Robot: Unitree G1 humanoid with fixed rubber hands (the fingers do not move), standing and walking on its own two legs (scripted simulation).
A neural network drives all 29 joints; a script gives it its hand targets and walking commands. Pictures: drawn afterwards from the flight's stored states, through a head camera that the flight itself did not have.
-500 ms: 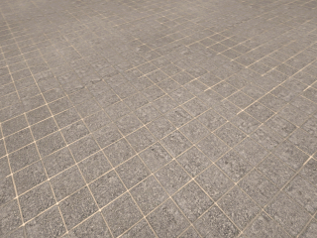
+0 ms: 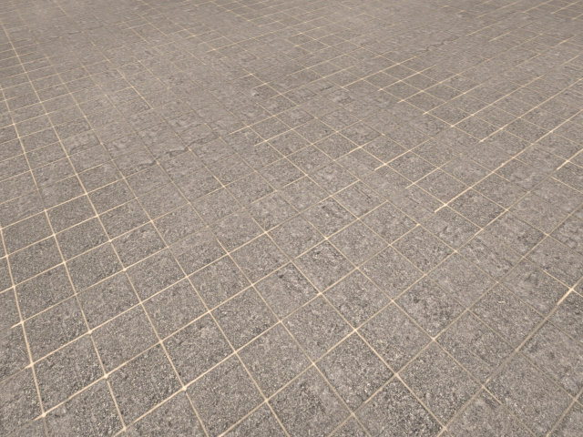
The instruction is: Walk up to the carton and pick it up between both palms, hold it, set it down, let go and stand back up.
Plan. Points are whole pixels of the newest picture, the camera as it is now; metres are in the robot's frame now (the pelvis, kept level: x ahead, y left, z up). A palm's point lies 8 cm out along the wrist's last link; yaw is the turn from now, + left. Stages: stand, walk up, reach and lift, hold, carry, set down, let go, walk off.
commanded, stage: stand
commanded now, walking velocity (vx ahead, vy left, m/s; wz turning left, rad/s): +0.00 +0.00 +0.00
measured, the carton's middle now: out of the picture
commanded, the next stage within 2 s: walk up in 0.36 s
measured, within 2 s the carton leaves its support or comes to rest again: neither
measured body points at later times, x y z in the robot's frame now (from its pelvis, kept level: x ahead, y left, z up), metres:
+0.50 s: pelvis +0.00 +0.00 +0.00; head +0.01 +0.00 +0.45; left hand -0.03 +0.19 -0.17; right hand -0.03 -0.19 -0.17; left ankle -0.03 +0.12 -0.74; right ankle -0.04 -0.12 -0.74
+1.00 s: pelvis -0.01 -0.11 -0.04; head +0.03 -0.16 +0.40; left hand +0.30 +0.03 -0.12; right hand +0.03 -0.40 -0.17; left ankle -0.03 +0.09 -0.67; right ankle +0.03 -0.22 -0.74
